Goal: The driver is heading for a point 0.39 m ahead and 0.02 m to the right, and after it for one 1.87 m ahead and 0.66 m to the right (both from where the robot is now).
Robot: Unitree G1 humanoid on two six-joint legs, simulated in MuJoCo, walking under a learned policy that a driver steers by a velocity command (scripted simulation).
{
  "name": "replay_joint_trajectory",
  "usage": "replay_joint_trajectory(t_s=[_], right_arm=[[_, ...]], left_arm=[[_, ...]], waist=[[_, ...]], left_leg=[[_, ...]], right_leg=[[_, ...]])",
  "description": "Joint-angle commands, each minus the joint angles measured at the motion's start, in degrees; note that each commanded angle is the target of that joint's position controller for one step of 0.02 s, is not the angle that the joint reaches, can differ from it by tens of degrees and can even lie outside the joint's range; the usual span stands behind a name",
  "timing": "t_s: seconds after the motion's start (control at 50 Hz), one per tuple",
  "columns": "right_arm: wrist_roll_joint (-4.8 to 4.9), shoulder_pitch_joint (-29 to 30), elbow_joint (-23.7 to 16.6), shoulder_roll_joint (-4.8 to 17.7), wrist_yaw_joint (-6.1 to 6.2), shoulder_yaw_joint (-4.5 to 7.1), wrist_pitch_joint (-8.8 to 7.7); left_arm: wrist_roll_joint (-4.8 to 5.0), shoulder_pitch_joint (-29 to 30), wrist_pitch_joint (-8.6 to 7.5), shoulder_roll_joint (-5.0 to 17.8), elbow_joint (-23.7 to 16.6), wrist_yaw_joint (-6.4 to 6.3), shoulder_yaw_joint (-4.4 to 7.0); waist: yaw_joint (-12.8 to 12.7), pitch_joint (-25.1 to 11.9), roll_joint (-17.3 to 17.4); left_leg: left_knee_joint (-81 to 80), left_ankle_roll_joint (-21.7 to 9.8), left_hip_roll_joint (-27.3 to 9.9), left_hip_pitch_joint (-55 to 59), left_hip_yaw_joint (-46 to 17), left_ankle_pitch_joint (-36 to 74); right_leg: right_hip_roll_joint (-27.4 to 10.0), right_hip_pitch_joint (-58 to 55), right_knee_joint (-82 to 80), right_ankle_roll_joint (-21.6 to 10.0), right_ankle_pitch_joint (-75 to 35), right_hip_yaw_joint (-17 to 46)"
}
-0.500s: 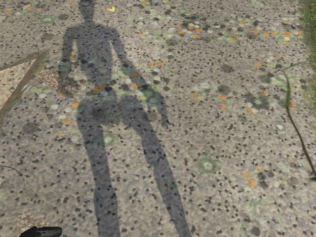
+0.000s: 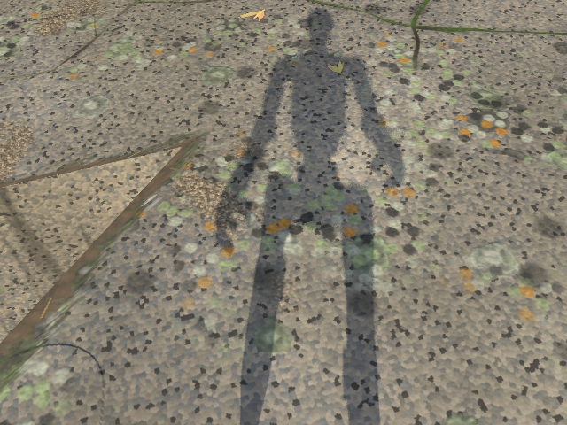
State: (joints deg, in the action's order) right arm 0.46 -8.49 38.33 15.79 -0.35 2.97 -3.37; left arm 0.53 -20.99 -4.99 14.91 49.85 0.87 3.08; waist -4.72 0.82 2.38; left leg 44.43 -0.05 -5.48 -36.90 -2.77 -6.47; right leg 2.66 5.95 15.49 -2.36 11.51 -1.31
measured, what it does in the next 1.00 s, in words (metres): walks ahead, turning right: left foot, then right foot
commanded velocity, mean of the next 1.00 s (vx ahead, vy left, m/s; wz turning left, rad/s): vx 0.50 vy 0.00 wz -0.28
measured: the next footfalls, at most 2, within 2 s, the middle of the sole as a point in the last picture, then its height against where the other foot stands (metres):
left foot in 0.18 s outside the picture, level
right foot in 0.72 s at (369, 398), level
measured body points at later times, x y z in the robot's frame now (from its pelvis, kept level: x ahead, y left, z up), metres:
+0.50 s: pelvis +0.27 +0.06 +0.00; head +0.29 +0.07 +0.45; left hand +0.44 +0.32 -0.11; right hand +0.30 -0.22 -0.12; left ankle +0.23 +0.15 -0.75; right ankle +0.41 -0.12 -0.68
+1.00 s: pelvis +0.55 -0.03 +0.00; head +0.58 -0.05 +0.45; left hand +0.72 +0.21 -0.11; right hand +0.64 -0.35 -0.09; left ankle +0.73 +0.11 -0.68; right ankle +0.51 -0.09 -0.75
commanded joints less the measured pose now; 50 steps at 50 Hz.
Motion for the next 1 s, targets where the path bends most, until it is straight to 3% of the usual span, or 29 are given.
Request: replay_joint_trajectory(t_s=[0.02, 0.08, 0.12, 0.16, 0.18, 0.2, 0.22, 0.24, 0.26, 0.28, 0.3, 0.32, 0.36, 0.4, 0.52, 0.62, 0.68, 0.7, 0.72, 0.74, 0.76, 0.78, 0.8, 0.82, 0.84, 0.86, 0.9, 0.94, 1.0], right_arm=[[0.40, 5.88, -4.78, 1.98, -0.57, 0.09, -1.14], [0.81, 9.54, -6.20, 2.62, -1.26, 0.24, -1.42], [0.79, 9.44, -6.58, 3.71, -1.68, 0.60, -1.67], [0.26, 1.43, -4.32, 6.25, -1.46, 2.03, -1.72], [-0.07, -7.30, -1.93, 9.15, -0.94, 3.40, -1.59], [-1.29, -15.86, -0.98, 14.45, -0.36, 4.58, -1.21], [-0.54, -17.94, 0.10, 14.81, -0.67, 4.48, -0.89], [-0.02, -16.26, 0.11, 10.41, -0.77, 3.13, -0.88], [0.22, -12.13, -0.29, 9.02, -0.78, 2.49, -0.93], [-0.34, -8.58, -0.60, 7.62, -0.89, 2.04, -1.00], [-0.77, -6.07, -0.75, 6.05, -1.05, 1.62, -1.29], [-1.06, -4.68, -0.51, 5.38, -1.10, 1.52, -1.71], [-1.01, -4.18, 0.70, 5.47, -1.05, 1.76, -2.79], [-1.47, -5.10, 2.08, 6.28, -0.61, 2.15, -3.31], [-1.07, -7.29, 4.82, 8.03, 0.58, 2.47, -3.08], [-0.02, -11.36, 7.80, 9.46, 1.06, 3.12, -1.09], [0.27, -9.96, 7.48, 11.61, 1.95, 3.73, 0.46], [0.22, -9.42, 7.25, 12.11, 2.32, 3.81, 1.06], [0.33, -8.79, 6.81, 11.82, 2.70, 3.52, 1.25], [-1.40, -10.75, 5.37, 8.36, 2.67, 2.14, 0.46], [-1.61, -14.28, 2.87, 2.35, 1.45, 0.05, -1.61], [0.47, -7.97, 2.38, 7.97, 0.31, 1.21, -3.88], [2.01, -3.44, 0.70, 8.70, -0.13, 1.30, -4.90], [1.16, -2.59, 0.74, 7.73, 0.19, 1.10, -5.23], [-0.38, -2.30, 1.14, 8.45, 0.62, 1.64, -4.88], [-0.82, -3.38, 1.16, 8.40, 0.56, 1.87, -4.17], [-1.26, -4.72, 1.04, 7.11, 0.61, 1.77, -2.92], [-1.48, -2.02, -0.02, 5.76, 0.82, 1.29, -2.25], [-1.41, 4.74, -1.56, 3.94, 0.53, 0.45, -2.44]], left_arm=[[0.69, 1.69, -0.51, 10.59, -3.23, -0.35, 2.23], [0.99, -0.90, 0.33, 11.03, -1.66, -0.37, 2.23], [1.10, -0.97, 1.00, 11.91, -1.03, -0.58, 2.50], [1.29, 0.48, 1.54, 12.32, -0.98, -0.85, 2.48], [0.75, 0.55, 1.52, 10.58, -1.38, -0.97, 1.75], [-0.63, -1.67, 0.76, 6.01, -3.42, -0.93, 0.13], [-0.36, -4.72, -0.42, 3.53, -3.31, -0.71, -0.86], [1.11, -0.29, -1.04, 9.18, -3.75, -0.27, 0.66], [1.62, 4.01, -1.35, 10.16, -5.08, -0.07, 0.91], [1.08, 5.67, -1.21, 9.50, -4.99, -0.21, 0.89], [0.62, 5.47, -0.64, 8.95, -4.68, -0.22, 1.12], [0.78, 4.06, 0.14, 7.91, -4.18, -0.18, 1.06], [1.00, 3.26, 1.55, 5.89, -3.71, -0.44, 0.81], [0.88, 5.84, 2.12, 5.56, -4.66, -0.69, 0.92], [0.38, 15.15, 1.49, 3.69, -7.63, 0.81, 0.23], [0.49, 21.88, 1.52, 3.51, -12.12, 2.50, -0.13], [0.49, 18.54, 1.79, 5.83, -13.26, 3.22, 1.08], [0.57, 12.65, 1.94, 7.82, -12.18, 3.10, 2.24], [0.71, 3.43, 2.07, 11.08, -10.05, 2.39, 4.10], [0.80, -4.08, 2.74, 16.68, -8.82, 0.95, 5.71], [1.21, -1.17, 2.27, 18.99, -10.46, 1.05, 5.63], [0.80, -2.39, 2.06, 14.11, -10.70, 1.13, 4.34], [0.51, -0.58, 1.67, 11.61, -10.67, 0.94, 3.70], [0.48, 2.98, 1.40, 10.59, -11.11, 0.94, 3.32], [0.34, 6.27, 1.34, 8.49, -11.92, 0.71, 2.73], [-0.34, 7.94, 1.38, 8.06, -12.95, 0.43, 2.43], [-0.17, 8.52, 1.24, 8.68, -13.38, -0.01, 2.68], [0.01, 7.48, 1.19, 10.31, -13.07, -0.72, 3.15], [0.57, 5.42, 1.71, 11.07, -12.35, -1.46, 3.48]], waist=[[0.15, 0.77, -6.53], [-0.57, 1.95, -6.88], [0.64, 1.87, -7.53], [5.82, -2.75, -7.13], [9.71, -8.74, -5.75], [11.19, -17.95, 3.96], [10.12, -22.68, 14.42], [11.01, -16.34, 8.57], [9.90, -9.25, 6.00], [8.31, -5.80, 2.34], [6.46, -3.40, 2.29], [4.89, -2.98, 3.54], [3.74, -1.90, 3.26], [4.01, -0.22, 1.78], [7.18, 2.44, 0.08], [9.27, 4.42, -0.36], [5.99, 0.15, 2.77], [2.61, -3.43, 3.25], [-2.33, -8.20, 1.70], [-3.63, -14.47, -8.08], [1.92, -21.45, -18.29], [-2.47, -21.60, -10.20], [-2.21, -13.78, -7.72], [0.85, -8.05, -1.84], [2.75, -5.53, -1.75], [4.55, -4.26, -3.40], [5.94, -3.39, -4.03], [5.56, -1.94, -4.09], [2.87, -0.98, -5.62]], left_leg=[[-8.12, 0.56, 1.32, 3.47, 1.97, 7.45], [-12.26, -0.56, 2.24, 3.75, 2.13, 6.27], [-14.57, -2.10, 2.90, 5.65, 2.40, 2.80], [-18.02, -4.48, 5.39, 18.43, 4.78, 2.21], [-17.07, -6.52, 3.59, 31.97, 3.03, 3.27], [-15.66, -12.88, -10.60, 52.82, -15.89, 2.14], [-23.86, -18.17, -17.44, 59.83, -36.48, -7.53], [-25.91, -16.13, -15.37, 55.60, -33.79, -14.08], [-27.26, -14.46, -13.42, 47.77, -26.13, -11.41], [-28.99, -13.63, -11.38, 40.65, -20.53, -7.06], [-31.15, -12.99, -9.59, 35.11, -16.20, -3.01], [-33.08, -12.65, -8.63, 31.44, -13.26, -0.91], [-35.78, -12.86, -8.13, 27.89, -8.02, 3.26], [-37.11, -12.76, -8.24, 27.66, -4.01, 6.73], [-38.60, -9.64, -6.82, 30.34, 6.77, 10.32], [-34.09, -8.51, -10.26, 41.86, 9.66, 17.39], [-23.33, -6.43, -10.51, 45.03, 12.22, 43.65], [-14.75, -5.44, -9.62, 43.93, 13.25, 50.53], [-2.10, -3.40, -7.31, 37.39, 14.63, 47.10], [16.72, -0.93, -3.64, 21.39, 14.83, 20.00], [35.73, 2.31, 9.57, -1.67, 5.31, -26.32], [37.67, 0.65, 6.07, -8.00, -4.10, -24.83], [34.95, -0.65, 3.72, -10.19, -3.11, -20.36], [28.87, -0.78, 1.20, -7.97, -2.67, -16.38], [23.82, -0.24, -0.41, -4.25, -2.37, -14.35], [22.19, 0.35, -1.04, -0.74, -2.50, -12.99], [17.66, 2.17, -1.06, 1.60, -1.44, -11.76], [10.89, 3.89, -0.33, 1.61, -0.27, -6.98], [-3.40, 4.59, 2.25, 5.33, 0.36, 5.87]], right_leg=[[-13.57, 1.65, -6.64, -8.93, -12.03, 7.66], [-15.74, -2.48, -4.84, -8.17, -12.61, 8.32], [-17.17, -5.28, -2.43, -7.21, -16.20, 8.68], [-15.10, -4.91, 7.18, -5.28, -30.54, 5.70], [-12.25, 0.29, 18.30, -3.44, -30.83, 3.17], [-6.54, 18.45, 39.42, 0.17, -13.05, -0.44], [-0.39, 32.31, 51.96, 1.48, 21.83, 4.21], [-3.93, 38.61, 57.27, 0.89, 20.63, 7.37], [-6.49, 40.15, 56.41, 0.35, 15.01, 5.54], [-8.43, 38.03, 53.96, 0.55, 10.40, 4.89], [-9.97, 35.20, 51.21, 0.90, 7.17, 5.25], [-10.85, 31.91, 50.06, 1.30, 5.07, 5.71], [-10.67, 30.57, 48.62, 2.26, 2.24, 6.22], [-10.25, 33.45, 44.96, 3.08, -2.44, 7.87], [-8.22, 32.20, 26.55, 2.56, -18.80, 4.35], [-7.10, 35.97, 19.80, -0.04, -12.33, 1.22], [-2.54, 27.75, 19.61, -3.06, -2.98, -3.88], [-0.13, 19.85, 19.04, -4.55, -1.53, -5.16], [1.31, 5.43, 15.22, -6.91, -5.13, -3.80], [-9.86, -12.79, 15.66, -11.20, -8.79, 13.39], [-22.17, -29.38, 6.45, -23.48, 1.18, 46.81], [-21.27, -29.49, 2.48, -20.83, 4.78, 45.56], [-19.12, -22.88, 2.26, -18.28, 2.27, 36.66], [-16.53, -13.35, 1.71, -16.28, -3.54, 30.30], [-14.56, -6.55, 0.83, -15.21, -9.08, 25.80], [-13.35, -1.57, -0.54, -15.27, -12.51, 24.05], [-12.23, 3.79, -2.21, -15.80, -17.03, 21.48], [-10.73, 7.50, -2.99, -15.25, -18.94, 18.20], [-7.02, 10.41, -1.99, -11.87, -14.21, 14.60]])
